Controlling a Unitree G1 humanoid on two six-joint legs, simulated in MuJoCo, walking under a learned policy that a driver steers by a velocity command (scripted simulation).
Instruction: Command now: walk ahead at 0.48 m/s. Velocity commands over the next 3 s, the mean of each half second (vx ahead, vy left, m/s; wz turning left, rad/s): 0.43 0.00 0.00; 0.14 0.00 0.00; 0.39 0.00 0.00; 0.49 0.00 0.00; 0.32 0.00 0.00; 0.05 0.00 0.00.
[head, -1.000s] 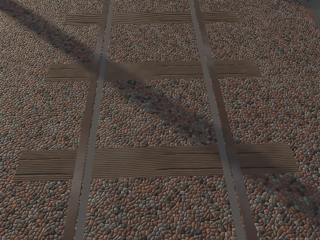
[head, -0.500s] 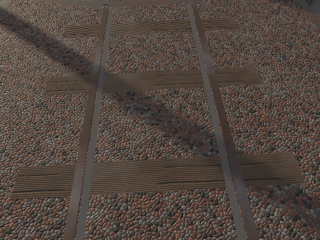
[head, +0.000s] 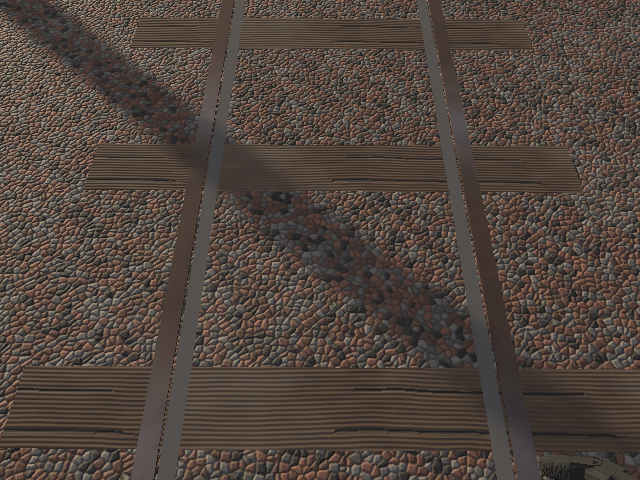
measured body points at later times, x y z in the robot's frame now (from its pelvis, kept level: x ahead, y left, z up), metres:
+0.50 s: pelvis +0.28 -0.03 +0.01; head +0.31 -0.04 +0.46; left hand +0.48 +0.20 -0.09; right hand +0.24 -0.29 -0.13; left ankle +0.13 +0.09 -0.71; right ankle +0.43 -0.13 -0.71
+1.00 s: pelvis +0.40 -0.03 +0.02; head +0.40 -0.02 +0.47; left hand +0.48 +0.22 -0.12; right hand +0.43 -0.30 -0.11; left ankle +0.39 +0.10 -0.71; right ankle +0.42 -0.13 -0.71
